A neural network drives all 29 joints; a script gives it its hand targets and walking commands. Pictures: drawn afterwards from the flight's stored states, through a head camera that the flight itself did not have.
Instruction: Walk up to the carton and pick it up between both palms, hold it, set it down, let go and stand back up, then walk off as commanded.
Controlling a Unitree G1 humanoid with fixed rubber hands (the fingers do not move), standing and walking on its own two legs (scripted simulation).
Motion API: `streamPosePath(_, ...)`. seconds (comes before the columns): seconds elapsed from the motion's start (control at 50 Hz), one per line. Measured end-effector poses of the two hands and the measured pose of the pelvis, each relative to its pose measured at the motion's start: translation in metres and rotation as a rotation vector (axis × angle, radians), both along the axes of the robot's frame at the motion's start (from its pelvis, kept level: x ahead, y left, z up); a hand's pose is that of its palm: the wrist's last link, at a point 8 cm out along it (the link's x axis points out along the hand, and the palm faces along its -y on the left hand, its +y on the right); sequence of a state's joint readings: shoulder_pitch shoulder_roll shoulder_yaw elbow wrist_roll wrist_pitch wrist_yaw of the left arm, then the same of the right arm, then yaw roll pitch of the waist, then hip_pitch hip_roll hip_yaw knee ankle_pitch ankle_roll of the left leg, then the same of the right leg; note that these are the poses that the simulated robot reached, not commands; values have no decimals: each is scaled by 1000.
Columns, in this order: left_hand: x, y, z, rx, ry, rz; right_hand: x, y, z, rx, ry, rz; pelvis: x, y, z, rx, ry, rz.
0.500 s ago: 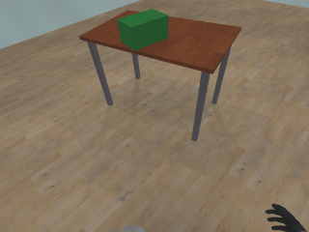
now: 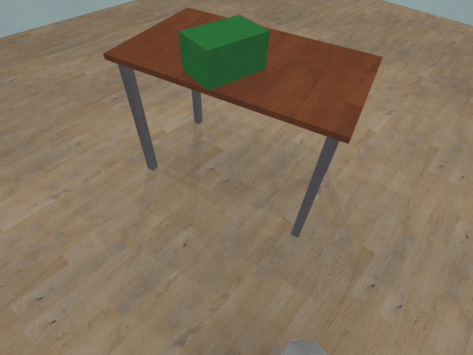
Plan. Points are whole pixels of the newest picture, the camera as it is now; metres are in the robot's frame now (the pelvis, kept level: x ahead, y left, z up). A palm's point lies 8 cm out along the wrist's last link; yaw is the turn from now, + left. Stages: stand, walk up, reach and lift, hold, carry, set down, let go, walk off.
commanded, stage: walk up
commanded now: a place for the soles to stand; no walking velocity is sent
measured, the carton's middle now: (224, 51) +1.07 +0.08 -0.02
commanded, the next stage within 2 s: none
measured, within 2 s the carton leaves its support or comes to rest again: neither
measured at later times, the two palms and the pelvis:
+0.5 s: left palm (55, 316) +0.19 +0.34 -0.09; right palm (409, 304) +0.23 -0.32 -0.11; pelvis +0.13 +0.00 -0.02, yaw -6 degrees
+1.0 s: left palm (52, 236) +0.35 +0.43 -0.11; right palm (349, 273) +0.29 -0.21 -0.10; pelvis +0.29 +0.10 -0.01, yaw -8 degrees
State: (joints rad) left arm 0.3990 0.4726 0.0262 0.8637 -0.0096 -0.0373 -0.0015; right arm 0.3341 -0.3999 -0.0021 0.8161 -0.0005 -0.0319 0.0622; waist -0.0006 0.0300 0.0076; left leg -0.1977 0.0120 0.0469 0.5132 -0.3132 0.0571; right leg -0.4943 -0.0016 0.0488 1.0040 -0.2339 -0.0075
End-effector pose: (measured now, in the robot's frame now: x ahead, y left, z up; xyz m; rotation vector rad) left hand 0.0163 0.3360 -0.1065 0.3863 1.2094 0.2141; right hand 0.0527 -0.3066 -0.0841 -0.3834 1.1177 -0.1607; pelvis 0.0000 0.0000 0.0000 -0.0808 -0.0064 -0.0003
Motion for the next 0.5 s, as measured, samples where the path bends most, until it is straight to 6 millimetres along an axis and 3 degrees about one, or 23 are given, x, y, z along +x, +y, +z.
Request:
streamPosePath(0.18, 66, -18, 4, 37, 15, -59, 36, -11, -27, 56, 20, -44, 49, -14, -11, 56, 32, -51)
streamPosePath(0.26, 91, -26, -3, 78, -39, -58, 68, -23, -48, 66, -3, -39, 71, -24, -28, 67, -17, -51)
streamPosePath(0.38, 127, -21, 15, 104, -72, -76, 138, -22, -34, 94, -133, -14, 100, -18, -20, 79, -55, -73)
streamPosePath(0.5, 172, 9, 18, 123, -80, -112, 182, -12, -23, 72, -161, -10, 134, 4, -20, 66, -47, -99)
